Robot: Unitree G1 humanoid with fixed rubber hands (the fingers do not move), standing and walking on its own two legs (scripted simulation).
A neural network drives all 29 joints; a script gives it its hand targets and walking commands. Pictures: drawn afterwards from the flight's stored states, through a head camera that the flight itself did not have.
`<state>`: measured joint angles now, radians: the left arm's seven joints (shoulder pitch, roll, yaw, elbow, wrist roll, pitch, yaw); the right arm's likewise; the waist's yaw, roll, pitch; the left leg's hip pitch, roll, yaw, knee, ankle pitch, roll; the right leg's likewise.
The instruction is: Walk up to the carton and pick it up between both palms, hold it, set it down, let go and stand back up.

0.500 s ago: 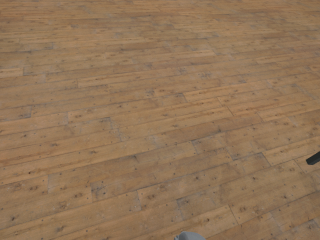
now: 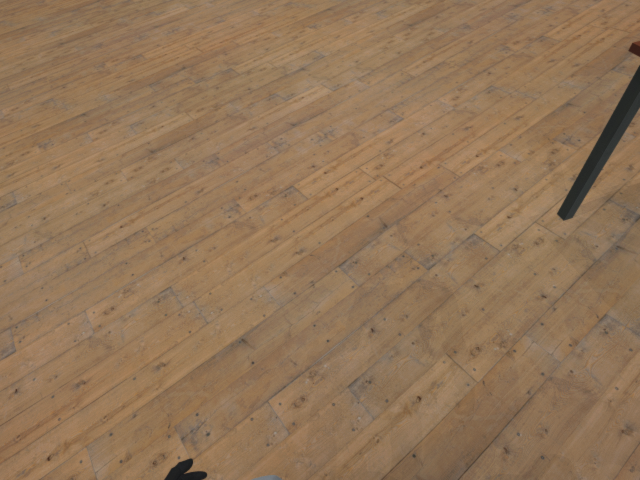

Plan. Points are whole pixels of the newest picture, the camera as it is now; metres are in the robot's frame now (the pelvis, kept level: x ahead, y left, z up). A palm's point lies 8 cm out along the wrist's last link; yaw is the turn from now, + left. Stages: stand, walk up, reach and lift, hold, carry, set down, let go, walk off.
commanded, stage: walk up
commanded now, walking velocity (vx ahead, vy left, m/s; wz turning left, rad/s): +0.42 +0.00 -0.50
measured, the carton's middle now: out of the picture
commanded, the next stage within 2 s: none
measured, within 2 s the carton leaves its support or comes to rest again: neither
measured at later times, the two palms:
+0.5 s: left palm out of the picture +0.11 +0.27 -0.14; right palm (485, 366) +0.29 -0.21 -0.10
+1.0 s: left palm (255, 276) +0.46 +0.16 -0.10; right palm out of the picture +0.12 -0.22 -0.17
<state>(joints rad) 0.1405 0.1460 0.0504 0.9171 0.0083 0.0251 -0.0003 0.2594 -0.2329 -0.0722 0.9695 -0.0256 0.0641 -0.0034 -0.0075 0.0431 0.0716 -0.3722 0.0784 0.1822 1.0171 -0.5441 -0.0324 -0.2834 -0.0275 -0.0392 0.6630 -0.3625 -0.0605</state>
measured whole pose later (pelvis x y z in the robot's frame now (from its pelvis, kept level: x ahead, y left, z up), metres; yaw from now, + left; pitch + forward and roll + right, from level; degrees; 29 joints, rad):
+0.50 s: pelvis +0.16 +0.04 +0.00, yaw -12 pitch +1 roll +0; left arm 0.42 0.18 0.07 1.06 -0.02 -0.01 0.02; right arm 0.03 -0.16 -0.04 0.87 -0.01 -0.07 -0.01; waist 0.11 -0.05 0.09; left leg -0.41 0.05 0.10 0.59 -0.18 0.01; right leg -0.15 0.05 0.12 0.76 -0.54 0.02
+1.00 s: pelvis +0.24 +0.01 -0.01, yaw -28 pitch +0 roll +0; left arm 0.12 0.17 0.05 0.90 0.04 0.01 -0.05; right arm 0.31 -0.28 -0.08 0.96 -0.04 -0.01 0.02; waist -0.05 0.14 0.04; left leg -0.25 0.19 0.30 0.80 -0.47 -0.02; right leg -0.27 -0.04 -0.13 0.67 -0.40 -0.03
